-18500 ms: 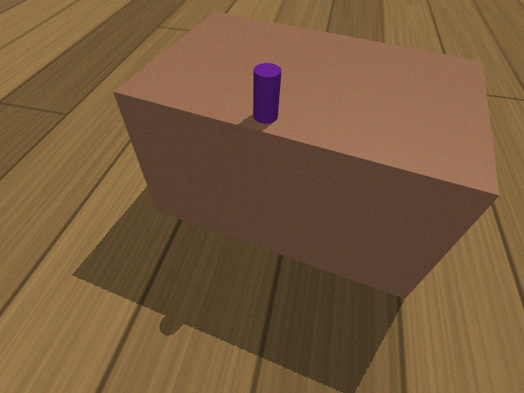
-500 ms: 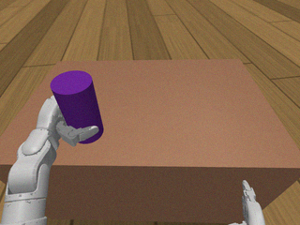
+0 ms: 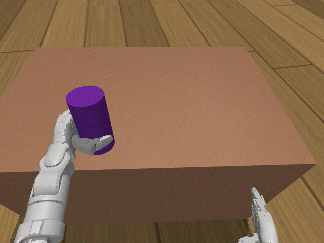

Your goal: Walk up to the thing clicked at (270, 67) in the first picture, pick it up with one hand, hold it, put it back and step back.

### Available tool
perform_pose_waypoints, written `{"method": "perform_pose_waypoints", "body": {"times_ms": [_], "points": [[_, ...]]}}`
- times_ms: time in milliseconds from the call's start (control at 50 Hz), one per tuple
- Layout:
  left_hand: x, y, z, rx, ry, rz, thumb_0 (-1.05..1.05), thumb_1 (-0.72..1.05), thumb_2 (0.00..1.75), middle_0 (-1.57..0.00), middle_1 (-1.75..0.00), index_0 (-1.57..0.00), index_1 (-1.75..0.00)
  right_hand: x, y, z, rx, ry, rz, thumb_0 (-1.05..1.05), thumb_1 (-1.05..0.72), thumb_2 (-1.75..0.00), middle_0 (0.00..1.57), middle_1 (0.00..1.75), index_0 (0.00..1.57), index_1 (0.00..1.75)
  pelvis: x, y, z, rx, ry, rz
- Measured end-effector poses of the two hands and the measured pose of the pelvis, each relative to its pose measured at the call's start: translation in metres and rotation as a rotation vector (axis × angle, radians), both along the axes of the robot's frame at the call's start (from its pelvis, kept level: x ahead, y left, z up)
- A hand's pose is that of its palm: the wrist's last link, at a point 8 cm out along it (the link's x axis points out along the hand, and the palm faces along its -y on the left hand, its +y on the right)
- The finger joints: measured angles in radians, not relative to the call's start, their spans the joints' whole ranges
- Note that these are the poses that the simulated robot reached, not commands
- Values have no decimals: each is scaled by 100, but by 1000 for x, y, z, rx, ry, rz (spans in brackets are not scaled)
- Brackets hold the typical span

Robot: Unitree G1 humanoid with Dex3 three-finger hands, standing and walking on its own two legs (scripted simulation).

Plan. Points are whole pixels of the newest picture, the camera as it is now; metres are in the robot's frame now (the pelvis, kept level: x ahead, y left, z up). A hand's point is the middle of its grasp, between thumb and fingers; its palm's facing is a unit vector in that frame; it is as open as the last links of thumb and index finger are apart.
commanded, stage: crouch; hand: left
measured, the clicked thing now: (93, 122) +0.37 +0.15 +0.11
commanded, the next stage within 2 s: lower in 0.48 s
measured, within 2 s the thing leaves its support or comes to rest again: rests again in 1.34 s
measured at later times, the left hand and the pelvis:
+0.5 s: hand (104, 125) +0.41 +0.14 +0.05, palm faces +0.00 -1.00 +0.02, open 10.6 cm; pelvis -0.01 +0.01 -0.02, yaw -1 degrees
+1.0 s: hand (111, 138) +0.42 +0.13 -0.02, palm faces -0.03 -1.00 +0.02, open 10.7 cm; pelvis -0.02 +0.01 -0.04, yaw -1 degrees
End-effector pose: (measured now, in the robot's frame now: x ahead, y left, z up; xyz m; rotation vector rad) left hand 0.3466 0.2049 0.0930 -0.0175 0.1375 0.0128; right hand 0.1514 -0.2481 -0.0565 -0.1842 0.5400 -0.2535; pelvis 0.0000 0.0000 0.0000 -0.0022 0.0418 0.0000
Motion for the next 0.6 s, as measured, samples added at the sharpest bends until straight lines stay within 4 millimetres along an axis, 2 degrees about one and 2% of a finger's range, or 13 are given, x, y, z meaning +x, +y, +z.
{"method": "perform_pose_waypoints", "body": {"times_ms": [200, 300, 420, 600], "points": [[27, 0, -2, 10, -71, -13, 0, -44, 105, -67, -100, -69, -100, -6, 4, -8, 7, 44, -10, -1, 55, -5, 5, 5, 6, 5, -4, 5, -6, -7, 28, -4], [39, -6, -16, 9, -37, -32, 0, -45, 106, -67, -100, -69, -100, -14, 5, -13, 16, 73, -20, -1, 55, -5, 5, 5, 6, 6, -6, 7, -9, -4, 54, -12], [45, -10, -35, 0, -27, -28, 0, -46, 108, -67, -101, -69, -101, -29, -6, -17, -4, 115, -56, -1, 55, -5, 5, 5, 6, 5, -7, 7, -14, -1, 83, -24], [50, -10, -45, 17, -55, -9, 0, -47, 110, -66, -103, -68, -103, -13, -12, -6, -39, 69, -42, -1, 53, -5, 5, 5, 6, 5, -8, 4, -21, -2, 109, -19]]}}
